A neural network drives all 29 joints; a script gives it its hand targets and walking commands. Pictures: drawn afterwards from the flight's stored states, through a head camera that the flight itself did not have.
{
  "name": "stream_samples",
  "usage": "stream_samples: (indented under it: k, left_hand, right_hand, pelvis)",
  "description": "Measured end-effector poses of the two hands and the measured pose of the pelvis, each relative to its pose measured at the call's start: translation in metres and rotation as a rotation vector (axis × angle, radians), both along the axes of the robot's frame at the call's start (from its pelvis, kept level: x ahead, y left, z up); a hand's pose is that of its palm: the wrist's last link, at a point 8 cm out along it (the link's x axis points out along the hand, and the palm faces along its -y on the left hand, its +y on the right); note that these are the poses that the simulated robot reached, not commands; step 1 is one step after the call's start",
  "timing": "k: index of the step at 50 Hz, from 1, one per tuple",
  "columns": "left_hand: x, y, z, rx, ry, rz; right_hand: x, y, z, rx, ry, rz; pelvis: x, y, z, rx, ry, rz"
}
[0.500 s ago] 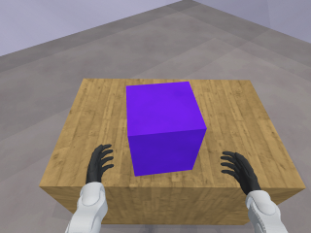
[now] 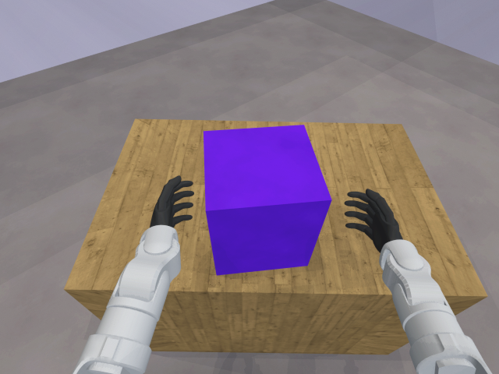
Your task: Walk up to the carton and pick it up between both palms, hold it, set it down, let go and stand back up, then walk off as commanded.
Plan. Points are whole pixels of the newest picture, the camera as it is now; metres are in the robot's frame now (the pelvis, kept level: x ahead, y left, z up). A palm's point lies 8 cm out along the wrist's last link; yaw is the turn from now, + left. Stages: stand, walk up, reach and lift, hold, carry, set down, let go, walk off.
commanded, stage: reach and lift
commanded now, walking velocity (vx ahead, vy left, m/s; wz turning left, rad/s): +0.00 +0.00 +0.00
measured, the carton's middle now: (258, 202) +0.47 -0.01 -0.05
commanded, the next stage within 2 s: none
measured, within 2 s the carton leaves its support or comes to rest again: neither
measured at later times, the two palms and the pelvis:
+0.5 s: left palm (166, 184) +0.41 +0.15 +0.08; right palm (368, 182) +0.44 -0.20 +0.07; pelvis +0.00 +0.00 +0.00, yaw +0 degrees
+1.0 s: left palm (168, 201) +0.42 +0.16 +0.02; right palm (361, 193) +0.45 -0.21 +0.02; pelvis +0.00 +0.00 -0.01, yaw +0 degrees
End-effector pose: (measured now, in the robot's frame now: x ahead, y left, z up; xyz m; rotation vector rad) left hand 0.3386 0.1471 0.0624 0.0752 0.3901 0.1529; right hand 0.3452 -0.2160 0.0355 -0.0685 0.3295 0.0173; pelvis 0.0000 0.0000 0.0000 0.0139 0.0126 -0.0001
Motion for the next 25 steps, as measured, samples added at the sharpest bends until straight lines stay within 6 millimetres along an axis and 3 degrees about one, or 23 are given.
stream_samples:
  k: [13, 25]
  left_hand:
    - [0.039, -0.002, 0.022, 0.032, 0.006, 0.004]
    - [0.067, 0.006, 0.021, 0.040, 0.022, 0.031]
  right_hand:
    - [0.051, 0.003, 0.021, -0.022, 0.023, 0.015]
    - [0.090, 0.017, 0.032, -0.016, 0.002, 0.029]
  pelvis:
    - [-0.003, -0.004, -0.001, 0.000, 0.109, -0.002]
    - [-0.001, -0.004, -0.004, 0.000, 0.216, -0.002]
